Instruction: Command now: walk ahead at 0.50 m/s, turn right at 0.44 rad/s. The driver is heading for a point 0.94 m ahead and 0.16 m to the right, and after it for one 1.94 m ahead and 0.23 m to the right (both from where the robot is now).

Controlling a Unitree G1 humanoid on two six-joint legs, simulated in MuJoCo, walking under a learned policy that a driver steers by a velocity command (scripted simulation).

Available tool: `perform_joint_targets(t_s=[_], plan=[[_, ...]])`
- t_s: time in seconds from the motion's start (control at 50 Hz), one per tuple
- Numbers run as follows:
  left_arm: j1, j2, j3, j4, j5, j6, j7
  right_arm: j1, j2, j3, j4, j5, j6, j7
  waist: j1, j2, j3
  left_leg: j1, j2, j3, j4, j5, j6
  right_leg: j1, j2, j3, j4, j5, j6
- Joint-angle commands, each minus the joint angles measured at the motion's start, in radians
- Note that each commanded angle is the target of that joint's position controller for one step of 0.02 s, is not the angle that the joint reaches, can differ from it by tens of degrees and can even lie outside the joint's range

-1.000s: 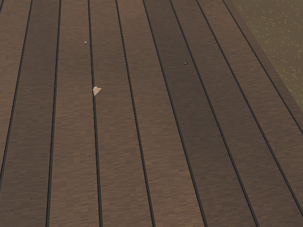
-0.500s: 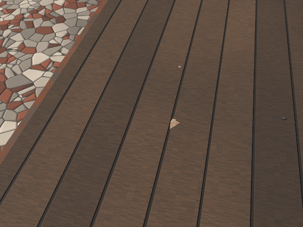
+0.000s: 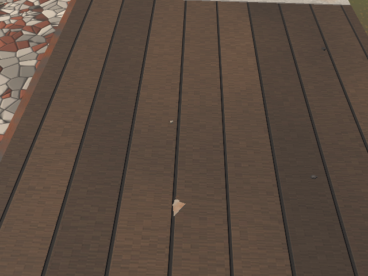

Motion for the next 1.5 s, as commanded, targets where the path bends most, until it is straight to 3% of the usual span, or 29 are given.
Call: perform_joint_targets(t_s=[0.02, 0.16, 0.2, 0.24, 0.26, 0.28, 0.3, 0.32, 0.34, 0.38, 0.54, 0.68, 0.74, 0.76, 0.78, 0.8, 0.82, 0.86, 0.94, 1.04, 1.16, 1.22, 1.24, 1.26, 1.28, 1.3, 1.34, 1.4, 1.5], plan=[[-0.018, 0.012, -0.003, -0.059, 0.006, -0.008, -0.017, -0.088, -0.138, -0.032, -0.062, 0.003, -0.02, -0.014, 0.027, 0.102, 0.036, -0.046, 0.265, -0.066, -0.166, 0.236, 0.136, 0.018, -0.023, 0.007, -0.152, 0.16, -0.004], [-0.184, 0.028, -0.007, -0.155, 0.007, -0.005, -0.056, -0.008, -0.2, -0.057, -0.004, 0.039, 0.023, -0.024, -0.015, 0.085, 0.079, 0.163, 0.326, 0.022, -0.073, 0.4, 0.102, 0.0, 0.018, -0.096, -0.346, 0.052, -0.077], [-0.122, 0.063, 0.012, -0.159, 0.007, 0.001, -0.058, -0.024, -0.229, -0.065, -0.007, 0.046, 0.039, -0.029, 0.035, 0.12, 0.01, 0.191, 0.319, 0.05, 0.085, 0.746, 0.077, 0.13, 0.088, -0.161, -0.342, -0.053, -0.117], [0.162, 0.161, 0.071, -0.088, 0.0, 0.007, -0.041, -0.038, -0.215, -0.055, -0.017, 0.047, 0.05, -0.035, 0.186, 0.088, -0.146, 0.038, 0.249, 0.092, 0.491, 0.78, 0.016, 0.55, 0.175, -0.166, -0.421, -0.015, -0.184], [0.249, 0.272, 0.102, -0.069, -0.007, 0.017, -0.017, 0.004, -0.122, -0.025, -0.05, 0.009, 0.04, -0.035, 0.169, -0.12, -0.216, -0.303, 0.155, 0.095, 0.846, 0.202, -0.047, 0.845, -0.035, 0.203, -0.465, -0.035, -0.282], [0.199, 0.31, 0.095, -0.113, -0.002, -0.002, -0.025, 0.034, -0.055, 0.005, -0.092, 0.01, 0.003, -0.024, 0.096, -0.215, -0.363, -0.599, -0.041, -0.136, 1.103, -0.417, -0.081, 1.044, -0.223, 0.771, -0.654, -0.244, -0.464], [0.195, 0.212, 0.067, -0.119, 0.003, -0.018, -0.034, -0.089, -0.152, -0.015, -0.108, 0.05, -0.028, -0.01, 0.162, -0.07, -0.32, -0.709, 0.019, -0.264, 1.131, -0.362, -0.056, 1.027, -0.217, 0.721, -0.724, -0.263, -0.406], [0.166, 0.172, 0.056, -0.114, 0.006, -0.031, -0.034, -0.138, -0.158, -0.015, -0.126, 0.068, -0.047, -0.005, 0.145, -0.049, -0.197, -0.739, 0.061, -0.25, 1.072, -0.274, -0.029, 0.912, -0.183, 0.573, -0.72, -0.205, -0.366], [0.101, 0.144, 0.047, -0.121, 0.005, -0.035, -0.032, -0.139, -0.146, -0.014, -0.112, 0.047, -0.054, -0.013, 0.097, 0.032, -0.124, -0.687, 0.106, -0.25, 0.979, -0.198, -0.023, 0.768, -0.135, 0.458, -0.713, -0.103, -0.326], [0.02, 0.094, 0.029, -0.152, 0.021, -0.037, -0.022, -0.116, -0.161, -0.028, -0.097, 0.016, -0.038, -0.016, 0.037, 0.003, -0.08, -0.558, 0.143, -0.256, 0.868, -0.119, -0.036, 0.591, -0.078, 0.338, -0.743, 0.074, -0.303], [0.094, 0.132, 0.038, -0.129, 0.009, -0.032, 0.019, -0.292, -0.073, 0.003, -0.146, 0.012, -0.011, -0.003, 0.089, -0.031, -0.017, -0.462, 0.068, -0.205, 0.367, 0.267, -0.113, 0.429, 0.024, 0.159, -0.772, 0.112, -0.242], [0.181, 0.136, 0.037, -0.063, 0.016, -0.025, 0.019, -0.352, -0.119, 0.0, -0.168, 0.029, -0.032, 0.03, 0.118, -0.059, 0.023, -0.498, 0.067, -0.2, 0.233, 0.206, -0.02, 0.658, -0.108, 0.216, -0.691, 0.171, -0.214], [0.144, 0.131, 0.031, -0.066, 0.022, -0.015, 0.022, -0.13, -0.177, -0.03, -0.107, 0.025, -0.033, 0.027, 0.0, -0.041, -0.112, -0.206, 0.01, -0.146, 0.2, 0.165, 0.065, 0.686, -0.04, 0.114, -0.416, 0.591, -0.161], [0.152, 0.1, 0.014, -0.086, 0.039, -0.012, 0.028, 0.026, -0.225, -0.04, -0.083, 0.018, -0.032, 0.028, -0.056, 0.055, -0.256, 0.06, 0.146, -0.338, 0.22, 0.208, 0.13, 0.542, 0.02, 0.065, -0.145, 0.411, -0.128], [0.278, 0.027, -0.005, -0.099, 0.03, -0.03, 0.021, 0.095, -0.304, -0.062, -0.058, 0.019, -0.024, 0.036, 0.002, 0.345, -0.339, 0.387, 0.34, -0.814, 0.121, 0.008, 0.303, 0.137, 0.193, -0.006, 0.206, -0.196, -0.035], [0.232, 0.083, -0.004, -0.103, 0.026, -0.048, 0.015, 0.092, -0.215, -0.039, -0.058, 0.052, -0.021, 0.044, -0.026, 0.29, -0.31, 0.419, 0.349, -0.98, 0.01, -0.223, 0.293, -0.023, 0.168, 0.078, 0.29, -0.404, -0.037], [0.114, 0.13, 0.008, -0.128, 0.005, -0.063, 0.007, 0.029, -0.166, -0.025, -0.075, 0.048, -0.017, 0.038, -0.04, 0.194, -0.164, 0.305, 0.326, -0.851, -0.002, -0.235, 0.25, -0.087, 0.117, 0.084, 0.301, -0.324, -0.046], [0.0, 0.112, 0.006, -0.157, 0.028, -0.085, 0.005, -0.036, -0.149, -0.017, -0.094, 0.027, -0.005, 0.031, -0.014, 0.057, -0.042, 0.097, 0.25, -0.68, -0.027, -0.03, 0.226, -0.057, 0.062, 0.049, 0.182, -0.218, -0.045], [0.016, 0.071, 0.005, -0.166, 0.045, -0.075, 0.007, -0.03, -0.144, -0.012, -0.097, 0.032, -0.001, 0.012, 0.035, 0.124, -0.055, -0.011, 0.182, -0.552, -0.061, 0.209, 0.232, 0.041, 0.042, 0.021, -0.016, -0.166, 0.004], [-0.152, 0.029, -0.011, -0.208, 0.038, -0.074, 0.007, 0.031, -0.184, -0.028, -0.076, 0.042, 0.018, -0.02, -0.012, 0.122, -0.016, -0.117, 0.121, -0.464, -0.066, 0.227, 0.188, 0.099, 0.085, 0.005, -0.328, 0.108, 0.052], [-0.278, 0.051, -0.004, -0.241, 0.019, -0.096, -0.014, 0.113, -0.174, -0.029, -0.052, 0.05, 0.047, -0.034, -0.041, 0.139, -0.011, -0.056, 0.14, -0.559, 0.03, 0.158, 0.152, 0.203, 0.136, 0.029, -0.515, 0.159, 0.033], [-0.164, 0.096, 0.019, -0.213, 0.017, -0.108, -0.01, 0.073, -0.17, -0.033, -0.066, 0.048, 0.056, -0.036, 0.035, 0.17, -0.046, -0.038, 0.134, -0.596, 0.146, 0.25, 0.119, 0.372, 0.13, 0.016, -0.586, 0.092, -0.021], [-0.051, 0.128, 0.034, -0.193, 0.029, -0.112, -0.002, 0.056, -0.137, -0.021, -0.081, 0.041, 0.054, -0.031, 0.092, 0.151, -0.138, -0.092, 0.087, -0.553, 0.294, 0.276, 0.09, 0.57, 0.068, 0.05, -0.577, 0.091, -0.066], [0.114, 0.188, 0.05, -0.177, 0.037, -0.107, 0.008, 0.065, -0.083, -0.002, -0.105, 0.02, 0.051, -0.029, 0.15, 0.028, -0.29, -0.232, 0.012, -0.457, 0.573, 0.067, 0.053, 0.838, -0.109, 0.228, -0.55, 0.035, -0.129], [0.16, 0.231, 0.06, -0.14, 0.038, -0.09, -0.001, 0.209, -0.039, 0.014, -0.129, 0.051, 0.043, -0.028, 0.075, -0.308, -0.374, -0.563, -0.088, -0.355, 0.838, -0.411, 0.005, 1.072, -0.305, 0.664, -0.637, -0.176, -0.276], [0.124, 0.131, 0.039, -0.158, 0.021, -0.085, -0.005, 0.188, -0.145, -0.004, -0.099, 0.061, 0.045, -0.031, 0.092, -0.173, -0.268, -0.669, 0.005, -0.367, 0.955, -0.376, -0.007, 0.992, -0.298, 0.682, -0.675, -0.353, -0.251], [0.041, 0.072, 0.019, -0.161, 0.028, -0.077, -0.003, 0.035, -0.174, -0.019, -0.119, 0.046, 0.053, -0.03, 0.095, -0.008, -0.072, -0.659, 0.064, -0.314, 0.961, -0.207, -0.028, 0.752, -0.207, 0.404, -0.717, -0.176, -0.194], [0.0, 0.045, 0.011, -0.134, 0.038, -0.081, -0.003, 0.009, -0.121, -0.019, -0.142, 0.048, 0.061, -0.014, 0.052, -0.06, -0.012, -0.592, 0.124, -0.286, 0.889, -0.123, -0.038, 0.588, -0.135, 0.204, -0.79, 0.0, -0.187], [0.01, 0.1, 0.03, -0.091, 0.03, -0.089, -0.002, -0.078, -0.081, -0.005, -0.193, 0.041, 0.067, 0.0, 0.055, -0.021, 0.005, -0.645, 0.151, -0.264, 0.723, 0.027, -0.061, 0.582, -0.144, 0.033, -0.848, 0.169, -0.218]])
Keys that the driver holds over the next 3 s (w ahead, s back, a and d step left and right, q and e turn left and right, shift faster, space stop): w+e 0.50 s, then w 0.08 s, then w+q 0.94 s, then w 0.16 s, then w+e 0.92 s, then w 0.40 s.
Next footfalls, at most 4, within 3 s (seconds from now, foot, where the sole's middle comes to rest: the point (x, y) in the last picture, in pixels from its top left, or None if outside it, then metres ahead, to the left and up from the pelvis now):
0.24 right None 0.29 -0.15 -0.78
0.74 left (195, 240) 0.63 -0.05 -0.78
1.24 right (252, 188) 0.86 -0.30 -0.78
1.74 left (180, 142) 1.12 0.00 -0.78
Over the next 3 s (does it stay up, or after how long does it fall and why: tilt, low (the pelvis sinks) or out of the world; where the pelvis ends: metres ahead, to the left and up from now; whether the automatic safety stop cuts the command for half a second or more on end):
stays up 1.68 -0.18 0.00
